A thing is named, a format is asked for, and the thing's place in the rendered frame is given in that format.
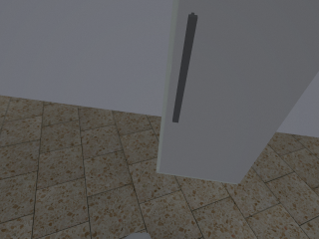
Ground fridge door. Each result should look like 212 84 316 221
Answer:
159 0 319 184

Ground handle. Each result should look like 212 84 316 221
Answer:
172 12 198 123

